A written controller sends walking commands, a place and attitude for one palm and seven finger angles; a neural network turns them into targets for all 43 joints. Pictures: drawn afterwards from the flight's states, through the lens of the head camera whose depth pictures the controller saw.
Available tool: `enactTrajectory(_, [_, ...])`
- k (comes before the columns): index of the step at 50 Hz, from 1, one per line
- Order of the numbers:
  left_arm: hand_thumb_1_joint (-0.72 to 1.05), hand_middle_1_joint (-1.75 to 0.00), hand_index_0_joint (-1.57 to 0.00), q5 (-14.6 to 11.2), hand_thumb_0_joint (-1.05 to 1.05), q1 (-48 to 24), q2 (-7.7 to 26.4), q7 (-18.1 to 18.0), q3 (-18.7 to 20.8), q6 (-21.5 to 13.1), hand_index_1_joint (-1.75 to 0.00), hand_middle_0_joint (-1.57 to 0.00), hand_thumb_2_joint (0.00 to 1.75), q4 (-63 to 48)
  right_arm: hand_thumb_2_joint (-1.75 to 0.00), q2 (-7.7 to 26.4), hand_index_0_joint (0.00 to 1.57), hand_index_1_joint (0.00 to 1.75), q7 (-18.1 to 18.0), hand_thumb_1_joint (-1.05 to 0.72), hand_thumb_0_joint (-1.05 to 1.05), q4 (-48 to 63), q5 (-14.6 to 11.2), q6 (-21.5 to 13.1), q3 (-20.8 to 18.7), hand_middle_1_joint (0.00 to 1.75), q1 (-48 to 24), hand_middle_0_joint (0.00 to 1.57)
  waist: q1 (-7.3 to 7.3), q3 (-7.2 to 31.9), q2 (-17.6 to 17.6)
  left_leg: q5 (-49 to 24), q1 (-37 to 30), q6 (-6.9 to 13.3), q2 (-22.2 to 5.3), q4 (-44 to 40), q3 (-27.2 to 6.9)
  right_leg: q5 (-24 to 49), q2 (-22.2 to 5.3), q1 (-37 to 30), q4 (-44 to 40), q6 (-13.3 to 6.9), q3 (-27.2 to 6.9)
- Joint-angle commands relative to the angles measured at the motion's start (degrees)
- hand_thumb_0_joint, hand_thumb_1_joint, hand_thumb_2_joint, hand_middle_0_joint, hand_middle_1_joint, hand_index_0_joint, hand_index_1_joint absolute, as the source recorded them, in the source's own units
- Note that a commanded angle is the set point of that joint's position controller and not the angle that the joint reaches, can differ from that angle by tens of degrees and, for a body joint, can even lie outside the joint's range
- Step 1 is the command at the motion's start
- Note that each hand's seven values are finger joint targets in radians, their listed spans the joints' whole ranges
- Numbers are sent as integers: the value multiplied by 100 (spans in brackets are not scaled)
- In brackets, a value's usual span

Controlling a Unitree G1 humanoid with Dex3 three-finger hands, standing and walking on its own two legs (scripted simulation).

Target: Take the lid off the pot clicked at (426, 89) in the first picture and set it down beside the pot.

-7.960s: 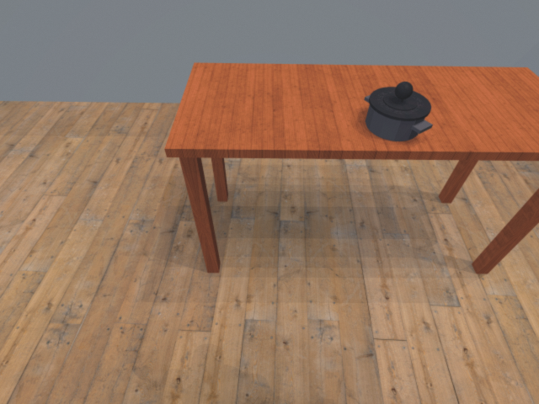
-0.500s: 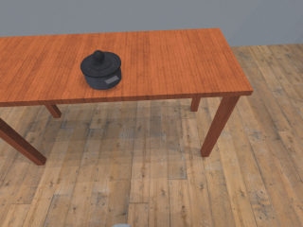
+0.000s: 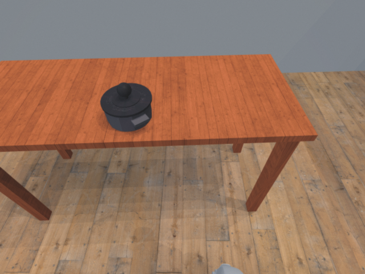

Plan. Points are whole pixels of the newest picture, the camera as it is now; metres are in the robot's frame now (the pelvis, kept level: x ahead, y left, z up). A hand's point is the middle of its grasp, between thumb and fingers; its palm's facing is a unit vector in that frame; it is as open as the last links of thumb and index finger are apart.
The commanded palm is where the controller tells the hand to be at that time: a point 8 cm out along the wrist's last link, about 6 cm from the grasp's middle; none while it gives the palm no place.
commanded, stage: take the last steps up to it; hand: left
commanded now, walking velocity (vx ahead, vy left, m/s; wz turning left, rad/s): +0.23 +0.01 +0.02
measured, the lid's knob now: (124, 89) +0.63 +0.20 +0.04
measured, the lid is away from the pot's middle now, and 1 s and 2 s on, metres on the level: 0.00 0.00 0.00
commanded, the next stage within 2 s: come to a stop and stand still in 0.22 s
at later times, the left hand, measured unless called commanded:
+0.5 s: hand out of the picture +0.12 +0.15 -0.17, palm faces +0.09 -0.98 -0.19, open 7.3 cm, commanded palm none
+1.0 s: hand out of the picture +0.14 +0.15 -0.17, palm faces +0.00 -0.96 -0.26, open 7.4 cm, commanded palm none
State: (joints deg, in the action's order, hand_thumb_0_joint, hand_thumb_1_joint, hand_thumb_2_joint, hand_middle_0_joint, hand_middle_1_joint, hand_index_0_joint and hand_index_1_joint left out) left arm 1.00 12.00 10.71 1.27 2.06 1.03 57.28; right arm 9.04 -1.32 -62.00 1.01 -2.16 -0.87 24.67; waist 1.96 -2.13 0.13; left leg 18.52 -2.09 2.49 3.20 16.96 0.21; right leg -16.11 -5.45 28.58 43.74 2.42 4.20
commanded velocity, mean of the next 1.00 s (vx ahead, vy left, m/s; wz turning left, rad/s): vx -0.03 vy -0.01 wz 0.01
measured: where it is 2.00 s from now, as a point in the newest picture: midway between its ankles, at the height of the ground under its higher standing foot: outside the picture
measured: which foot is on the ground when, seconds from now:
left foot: down 0.00-0.08, up 0.10-0.50, down 0.52-0.86, up 0.88-1.00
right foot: up 0.00-0.06, down 0.08-0.56, up 0.58-0.84, down 0.86-1.00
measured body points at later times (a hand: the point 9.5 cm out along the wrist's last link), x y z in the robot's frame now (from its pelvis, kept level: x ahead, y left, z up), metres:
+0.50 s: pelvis +0.14 -0.01 +0.00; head +0.15 -0.02 +0.45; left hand +0.12 +0.20 -0.15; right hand +0.20 -0.25 -0.15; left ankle +0.19 +0.12 -0.73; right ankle +0.11 -0.12 -0.74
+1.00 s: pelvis +0.10 -0.03 -0.01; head +0.09 -0.05 +0.44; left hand +0.14 +0.21 -0.15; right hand +0.15 -0.28 -0.16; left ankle +0.14 +0.08 -0.71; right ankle +0.10 -0.14 -0.74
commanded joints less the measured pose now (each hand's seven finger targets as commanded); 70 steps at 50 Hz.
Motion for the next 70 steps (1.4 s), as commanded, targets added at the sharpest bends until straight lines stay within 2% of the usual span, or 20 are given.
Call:
enactTrajectory(1, [90,-30,-20,-4,0,-84,326,-27,135,-313,-30,-20,90,-408,-90,942,20,30,-69,-90,0,72,41,-105,-186,30,184,20,-202,-271,-512,-2796,665,710,-1511,340,-722,289,379,-943,-1078,-215,326])
enactTrajectory(2, [90,-30,-20,3,0,541,513,-48,185,-367,-30,-20,90,-220,-90,895,20,30,-54,-90,0,24,9,-109,-171,30,209,20,-477,51,-26,-2813,1063,536,-1298,1116,-593,583,442,-2015,-1470,-260,268])
enactTrajectory(3, [90,-30,-20,35,0,1376,833,-98,281,-450,-30,-20,90,30,-90,773,20,30,-12,-90,0,49,-48,-149,-163,30,173,20,-838,586,450,-2156,1822,267,-928,2395,-270,623,-244,-3342,-1727,-499,-565])
enactTrajectory(4, [90,-30,-20,52,0,1968,1395,-164,432,-495,-30,-20,90,210,-90,417,20,30,13,-90,0,183,-101,-188,-130,30,440,20,-871,1172,1859,790,3148,-65,-89,4106,274,1347,-1929,-4479,-2358,-1182,-2831])
enactTrajectory(5, [90,-30,-20,-60,0,2082,1429,-184,415,-464,-30,-20,90,240,-90,652,20,30,-9,-90,0,242,-76,-146,-182,30,160,20,-896,1070,1125,1545,3344,-34,-266,5143,-133,1441,-2233,-3964,-2766,-1526,-3227])
enactTrajectory(8, [90,-30,-20,-62,0,662,771,-251,267,-444,-30,-20,90,-59,-90,379,20,30,59,-90,0,203,-9,-14,-196,30,-201,20,-390,-138,517,403,3400,-77,-885,5469,-306,-82,-1677,-1875,-3228,-1334,-2118])
enactTrajectory(12, [90,-30,-20,-9,0,457,376,-257,99,-505,-30,-20,90,-32,-90,63,20,30,126,-90,0,86,46,187,-178,30,100,20,-15,-203,549,-237,2692,-314,-901,4472,68,915,-974,-907,-3395,-1000,-606])
enactTrajectory(23, [90,-30,-20,-14,0,738,622,-354,121,-314,-30,-20,90,297,-90,220,20,30,23,-90,0,316,-59,154,-102,30,-846,20,-230,321,789,-990,1675,-535,-524,1157,259,3828,-710,-2061,-1999,-860,-383])
enactTrajectory(26, [90,-30,-20,-76,0,937,257,-418,34,-170,-30,-20,90,227,-90,815,20,30,-60,-90,0,308,-46,105,-211,30,-600,20,-215,524,-553,-5104,472,54,-1757,787,-676,1063,3,-1226,-1318,-238,-94])
enactTrajectory(28, [90,-30,-20,-57,0,1069,172,-441,-7,-68,-30,-20,90,255,-90,959,20,30,-114,-90,0,355,-40,167,-226,30,-815,20,-279,268,-972,-5262,834,538,-2191,387,-895,-1146,268,-1182,-697,-124,-28])
enactTrajectory(31, [90,-30,-20,-32,0,969,353,-409,74,61,-30,-20,90,319,-90,841,20,30,-225,-90,0,429,-23,223,-220,30,-1094,20,-245,320,-1348,-5376,936,801,-2188,296,-886,-1617,277,-918,634,-114,-433])
enactTrajectory(40, [90,-30,-20,5,0,1001,173,-321,66,39,-30,-20,90,199,-90,954,20,30,-97,-90,0,567,4,337,-352,30,-1481,20,-277,680,-832,-2068,1321,503,-1778,423,-560,-390,354,-1565,-996,-105,-143])
enactTrajectory(41, [90,-30,-20,33,0,1411,405,-460,-12,-77,-30,-20,90,191,-90,1232,20,30,-101,-90,0,866,-141,214,-453,30,-1792,20,-569,826,92,-2616,986,42,-1611,1888,-135,500,4,-1210,-2524,-151,-865])
enactTrajectory(43, [90,-30,-20,52,0,833,1007,-466,123,-166,-30,-20,90,-235,-90,437,20,30,-23,-90,0,1093,-76,307,-304,30,-1225,20,-145,585,2056,563,2650,-348,-363,2722,305,3630,-1099,-2128,-2334,-423,-1736])
enactTrajectory(48, [90,-30,-20,92,0,211,912,-505,64,-214,-30,-20,90,-648,-90,416,20,30,94,-90,0,1096,-40,400,-312,30,-1144,20,14,-169,825,636,2381,-345,-454,3276,174,933,-888,-879,-2409,-1232,-1444])
enactTrajectory(52, [90,-30,-20,56,0,206,970,-459,68,-94,-30,-20,90,-705,-90,407,20,30,111,-90,0,908,-12,305,-224,30,-586,20,60,-435,310,-11,1192,-302,-374,1234,256,-1596,-341,18,-2175,-763,-1033])
enactTrajectory(54, [90,-30,-20,-10,0,463,608,-422,0,-46,-30,-20,90,-715,-90,770,20,30,73,-90,0,967,65,241,-228,30,-628,20,-117,-591,-733,838,1987,96,-1157,304,-905,-1380,277,-215,-1600,-389,-630])
enactTrajectory(57, [90,-30,-20,46,0,868,608,-377,7,-75,-30,-20,90,-515,-90,801,20,30,74,-90,0,1020,52,202,-166,30,-988,20,-448,-418,-587,1646,3189,180,-1148,-133,-1058,-686,331,-1668,-1560,-381,-476])
enactTrajectory(64, [90,-30,-20,14,0,758,662,-348,33,-189,-30,-20,90,-495,-90,556,20,30,48,-90,0,746,36,205,-116,30,-322,20,-122,-114,294,553,2163,-58,-646,821,-277,-1488,-176,-887,-2493,-640,-1269])
enactTrajectory(70, [90,-30,-20,25,0,886,543,-355,-6,-180,-30,-20,90,-352,-90,535,20,30,50,-90,0,584,20,206,-115,30,-227,20,-126,-375,191,976,2237,-29,-752,575,-423,-1785,-63,-616,-2530,-546,-1115])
